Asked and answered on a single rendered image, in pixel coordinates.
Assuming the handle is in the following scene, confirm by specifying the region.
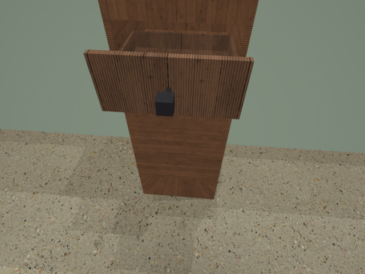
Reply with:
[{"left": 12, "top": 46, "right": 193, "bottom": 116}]
[{"left": 155, "top": 87, "right": 175, "bottom": 116}]

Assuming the drawer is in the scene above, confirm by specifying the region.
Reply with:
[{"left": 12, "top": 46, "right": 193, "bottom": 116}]
[{"left": 84, "top": 31, "right": 254, "bottom": 119}]

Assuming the cabinet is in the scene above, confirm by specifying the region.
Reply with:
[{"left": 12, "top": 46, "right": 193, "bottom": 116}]
[{"left": 98, "top": 0, "right": 259, "bottom": 199}]

